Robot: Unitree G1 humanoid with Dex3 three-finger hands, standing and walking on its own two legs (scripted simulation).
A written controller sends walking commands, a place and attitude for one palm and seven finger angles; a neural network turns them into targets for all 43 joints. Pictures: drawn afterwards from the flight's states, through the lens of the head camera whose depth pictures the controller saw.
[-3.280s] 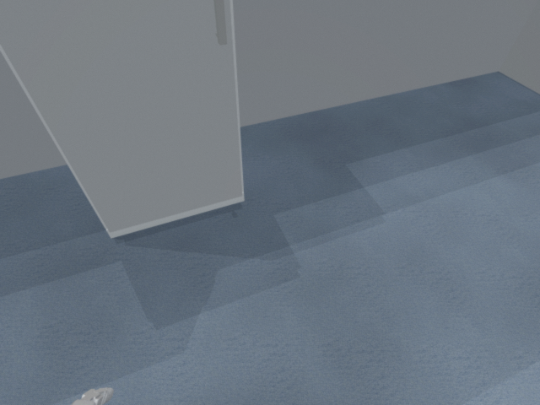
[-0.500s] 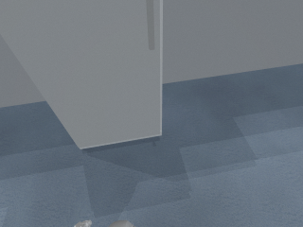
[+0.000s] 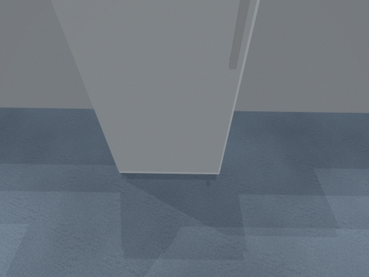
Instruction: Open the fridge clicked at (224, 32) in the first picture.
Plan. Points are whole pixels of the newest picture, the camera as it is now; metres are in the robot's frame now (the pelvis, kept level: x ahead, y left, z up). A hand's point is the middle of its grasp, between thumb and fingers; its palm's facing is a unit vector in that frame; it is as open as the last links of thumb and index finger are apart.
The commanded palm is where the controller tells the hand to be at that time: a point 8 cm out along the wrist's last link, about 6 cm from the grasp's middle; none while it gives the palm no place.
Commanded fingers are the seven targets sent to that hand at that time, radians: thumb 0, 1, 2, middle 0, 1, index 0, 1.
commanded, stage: take the last steps up to it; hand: right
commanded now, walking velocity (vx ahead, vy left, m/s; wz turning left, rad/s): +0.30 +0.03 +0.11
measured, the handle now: (238, 24) +0.77 -0.11 +0.20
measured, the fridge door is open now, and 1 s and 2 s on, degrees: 0 0 0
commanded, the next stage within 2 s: come to a stop and stand still in 0.76 s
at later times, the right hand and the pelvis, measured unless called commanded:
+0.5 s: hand (241, 260) +0.21 -0.13 -0.17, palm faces -0.04 +0.98 -0.18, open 7.3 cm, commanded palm none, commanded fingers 0.00 -0.90 -0.90 0.20 0.30 0.20 0.30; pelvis +0.12 +0.04 -0.01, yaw +3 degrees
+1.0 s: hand (248, 242) +0.26 -0.16 -0.18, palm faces +0.03 +0.99 -0.14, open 7.4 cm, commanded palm none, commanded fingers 0.00 -0.90 -0.90 0.20 0.30 0.20 0.30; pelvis +0.26 +0.01 +0.00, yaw +2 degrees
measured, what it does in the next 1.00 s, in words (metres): walks ahead: right foot, then left foot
